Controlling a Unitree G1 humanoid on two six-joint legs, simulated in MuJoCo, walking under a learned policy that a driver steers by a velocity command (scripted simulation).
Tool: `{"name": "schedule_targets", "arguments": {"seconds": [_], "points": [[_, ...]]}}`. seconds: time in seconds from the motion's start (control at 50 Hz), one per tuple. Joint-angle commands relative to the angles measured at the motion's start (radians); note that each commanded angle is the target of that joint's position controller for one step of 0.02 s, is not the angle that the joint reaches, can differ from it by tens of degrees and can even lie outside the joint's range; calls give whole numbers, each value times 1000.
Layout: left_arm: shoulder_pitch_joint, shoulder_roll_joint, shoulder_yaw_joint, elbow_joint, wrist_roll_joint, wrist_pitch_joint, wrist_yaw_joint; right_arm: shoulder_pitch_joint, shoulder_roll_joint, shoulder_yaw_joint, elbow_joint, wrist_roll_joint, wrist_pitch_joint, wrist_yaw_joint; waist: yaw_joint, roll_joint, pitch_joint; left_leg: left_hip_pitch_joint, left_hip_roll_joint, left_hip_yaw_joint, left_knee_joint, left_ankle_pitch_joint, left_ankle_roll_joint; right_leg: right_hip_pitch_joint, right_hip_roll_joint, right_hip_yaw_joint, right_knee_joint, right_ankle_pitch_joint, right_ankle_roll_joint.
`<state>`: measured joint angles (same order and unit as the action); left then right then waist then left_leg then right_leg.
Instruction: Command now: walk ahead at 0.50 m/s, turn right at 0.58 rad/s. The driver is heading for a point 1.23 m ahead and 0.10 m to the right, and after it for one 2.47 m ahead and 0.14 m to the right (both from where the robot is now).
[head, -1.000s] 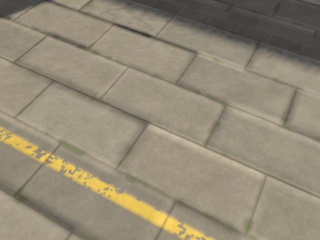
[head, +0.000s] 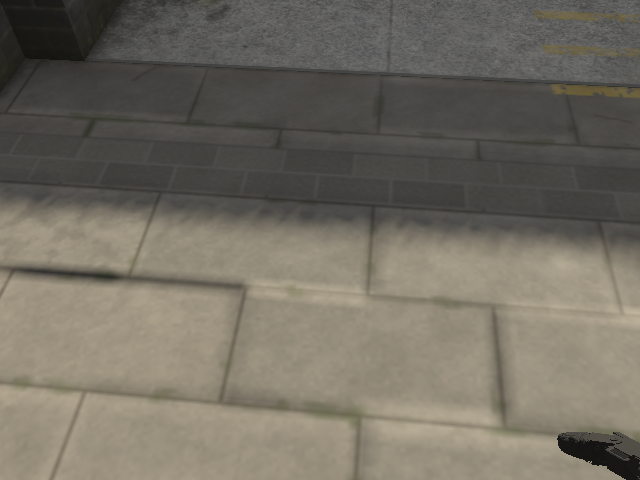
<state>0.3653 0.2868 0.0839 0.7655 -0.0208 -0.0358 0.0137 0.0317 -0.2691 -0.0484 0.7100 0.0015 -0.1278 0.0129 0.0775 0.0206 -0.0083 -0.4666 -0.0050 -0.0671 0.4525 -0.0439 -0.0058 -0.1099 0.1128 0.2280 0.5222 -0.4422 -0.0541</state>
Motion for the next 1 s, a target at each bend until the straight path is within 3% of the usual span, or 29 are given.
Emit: {"name": "schedule_targets", "arguments": {"seconds": [0.02,0.04,0.06,0.08,0.1,0.14,0.18,0.24,0.34,0.42,0.46,0.48,0.5,0.52,0.54,0.56,0.58,0.6,0.62,0.64,0.68,0.72,0.76,0.86,0.94,1.0], "points": [[33,0,-13,-103,3,-22,1,320,-270,-88,-10,-32,-20,-16,-152,111,-303,747,339,-417,-27,-134,200,-421,-24,-18,491,78,-3],[86,39,-17,-119,-17,-28,-1,367,-263,-91,21,-11,-5,-6,-135,331,-336,829,459,-764,-124,-390,286,-655,-41,-63,703,-174,18],[29,134,5,-102,-21,-24,0,310,-167,-66,-5,-1,0,-8,-158,180,-200,722,416,-663,-152,-512,244,-722,-102,-40,795,-91,27],[-57,151,12,-116,-10,-17,-1,264,-130,-54,-13,-3,10,-11,-163,97,-101,596,369,-495,-156,-440,200,-721,-136,-79,805,-6,31],[-96,137,13,-129,0,-13,-4,219,-111,-44,-12,-9,17,-11,-142,60,-36,476,321,-378,-180,-322,183,-688,-165,-93,764,56,34],[-94,104,16,-138,-5,-4,-14,180,-86,-34,-2,-16,18,-13,-102,97,13,348,263,-225,-231,-187,166,-615,-211,-105,696,116,35],[-96,69,9,-151,-9,6,-18,187,-98,-40,11,-9,9,-11,-94,99,14,325,256,-135,-269,-97,183,-610,-222,-126,660,152,44],[-144,55,3,-177,-1,11,-19,202,-135,-53,34,-11,6,-14,-97,59,17,356,275,-41,-290,35,202,-656,-234,-125,556,248,64],[-277,30,-10,-207,-1,-1,-47,228,-169,-58,62,-4,24,-22,-145,45,48,401,248,129,-286,102,161,-604,-216,-197,278,465,54],[-363,34,-12,-249,-6,-2,-70,273,-205,-68,88,15,45,-22,-164,48,84,496,286,182,-255,168,139,-581,-193,-253,153,402,16],[-346,56,0,-259,0,0,-75,275,-229,-75,94,26,56,-23,-133,67,60,532,296,215,-164,440,124,-493,-145,-297,119,296,-24],[-294,76,12,-253,5,3,-72,278,-244,-79,97,31,62,-26,-94,85,20,539,294,230,-72,618,117,-399,-105,-321,107,245,-48],[-159,112,35,-219,5,5,-67,269,-246,-76,100,34,68,-28,-10,73,-51,508,271,257,95,711,99,-213,-62,-338,41,286,-81],[8,166,65,-170,3,9,-51,281,-211,-61,100,25,65,-31,68,36,-138,345,236,276,317,596,67,76,-66,-287,17,357,-116],[80,284,83,-151,4,9,-32,355,-88,-18,54,-23,48,-18,15,-226,-245,-83,114,267,707,-189,8,468,-347,162,24,369,-248],[104,267,68,-169,1,-3,-38,356,-99,-6,53,-1,14,-4,21,-237,-434,-242,2,51,915,-565,-5,559,-499,587,-163,222,-371],[78,201,47,-156,11,-14,-46,232,-181,-33,31,47,1,4,57,-127,-316,-335,55,-6,953,-488,8,479,-463,447,-196,221,-306],[17,177,37,-152,9,-20,-46,176,-168,-25,9,51,-6,4,29,-115,-186,-349,95,12,896,-407,22,324,-424,299,-200,276,-267],[-57,140,23,-155,9,-23,-45,166,-159,-25,20,28,-3,-5,-15,-58,-110,-301,136,17,820,-336,20,170,-382,190,-212,360,-235],[-108,106,11,-161,18,-27,-45,186,-163,-31,30,14,8,-8,-56,-72,-73,-226,161,11,762,-292,15,54,-346,113,-239,441,-220],[-139,97,8,-159,22,-40,-43,240,-138,-29,50,10,34,-6,-99,-89,-63,-146,170,14,710,-242,0,-48,-321,53,-300,481,-224],[-127,114,11,-138,21,-53,-38,224,-115,-25,47,2,50,-10,-105,-73,-33,-161,168,22,640,-177,-23,-89,-313,-9,-339,532,-229],[-107,121,12,-115,23,-55,-27,166,-98,-19,32,-2,54,-11,-91,-68,-3,-214,168,21,530,-70,-39,-71,-304,-64,-358,553,-217],[-58,138,13,-66,26,-55,-17,38,-66,-2,8,18,45,14,-26,-74,49,-192,126,48,249,183,-15,-23,-295,-190,-389,473,-155],[-16,149,21,-18,18,-47,-15,-37,-74,-2,-36,24,44,36,5,-67,89,-251,96,38,151,132,27,126,-355,-227,-358,490,-136],[-38,165,29,-8,11,-30,-4,-19,-88,-8,-58,17,43,54,-23,-86,67,-215,59,77,123,-5,72,214,-379,-262,-260,729,-100]]}}
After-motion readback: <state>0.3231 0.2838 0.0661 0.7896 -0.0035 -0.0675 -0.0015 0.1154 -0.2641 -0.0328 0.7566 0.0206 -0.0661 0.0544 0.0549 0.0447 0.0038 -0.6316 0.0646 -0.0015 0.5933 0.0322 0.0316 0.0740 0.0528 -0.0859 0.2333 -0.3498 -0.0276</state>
